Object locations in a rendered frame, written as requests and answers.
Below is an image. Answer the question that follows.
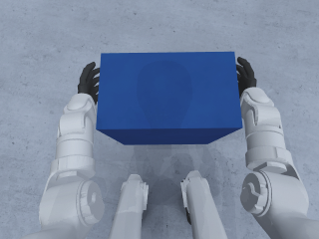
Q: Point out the carton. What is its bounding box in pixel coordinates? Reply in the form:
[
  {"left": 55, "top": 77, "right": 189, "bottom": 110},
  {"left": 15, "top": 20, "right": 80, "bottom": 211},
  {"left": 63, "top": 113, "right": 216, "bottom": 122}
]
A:
[{"left": 96, "top": 51, "right": 243, "bottom": 145}]

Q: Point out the right robot forearm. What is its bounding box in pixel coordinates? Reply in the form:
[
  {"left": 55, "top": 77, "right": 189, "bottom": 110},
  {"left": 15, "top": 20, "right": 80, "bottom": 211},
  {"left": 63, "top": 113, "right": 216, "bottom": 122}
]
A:
[{"left": 239, "top": 87, "right": 309, "bottom": 210}]

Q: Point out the left robot upper arm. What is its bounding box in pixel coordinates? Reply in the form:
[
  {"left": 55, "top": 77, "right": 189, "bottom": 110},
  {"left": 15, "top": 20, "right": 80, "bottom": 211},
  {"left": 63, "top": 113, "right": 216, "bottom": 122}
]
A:
[{"left": 19, "top": 179, "right": 105, "bottom": 239}]

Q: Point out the right robot hand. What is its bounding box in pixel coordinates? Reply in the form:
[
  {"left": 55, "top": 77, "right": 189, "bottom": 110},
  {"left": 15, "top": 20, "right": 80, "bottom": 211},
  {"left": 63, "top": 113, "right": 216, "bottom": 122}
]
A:
[{"left": 236, "top": 57, "right": 257, "bottom": 98}]

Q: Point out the left robot hand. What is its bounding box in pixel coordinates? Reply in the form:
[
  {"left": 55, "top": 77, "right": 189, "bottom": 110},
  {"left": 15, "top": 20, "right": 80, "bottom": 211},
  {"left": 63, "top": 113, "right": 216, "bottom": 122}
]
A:
[{"left": 78, "top": 62, "right": 100, "bottom": 105}]

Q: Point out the left robot forearm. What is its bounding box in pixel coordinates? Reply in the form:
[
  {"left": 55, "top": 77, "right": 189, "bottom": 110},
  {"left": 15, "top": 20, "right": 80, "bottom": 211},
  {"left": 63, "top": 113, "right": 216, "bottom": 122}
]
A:
[{"left": 39, "top": 93, "right": 97, "bottom": 224}]

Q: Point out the right robot upper arm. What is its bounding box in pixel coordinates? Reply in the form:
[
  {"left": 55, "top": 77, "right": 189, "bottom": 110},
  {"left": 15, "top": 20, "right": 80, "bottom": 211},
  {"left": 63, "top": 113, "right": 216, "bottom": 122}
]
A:
[{"left": 239, "top": 170, "right": 319, "bottom": 239}]

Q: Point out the left robot shin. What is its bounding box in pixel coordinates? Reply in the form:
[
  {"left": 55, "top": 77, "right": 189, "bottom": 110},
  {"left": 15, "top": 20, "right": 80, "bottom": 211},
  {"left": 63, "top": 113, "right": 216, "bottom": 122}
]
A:
[{"left": 120, "top": 174, "right": 143, "bottom": 195}]

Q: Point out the robot right foot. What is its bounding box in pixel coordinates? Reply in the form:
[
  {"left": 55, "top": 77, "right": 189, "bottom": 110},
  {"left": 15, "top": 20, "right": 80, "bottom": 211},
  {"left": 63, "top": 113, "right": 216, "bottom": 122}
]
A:
[{"left": 182, "top": 181, "right": 191, "bottom": 225}]

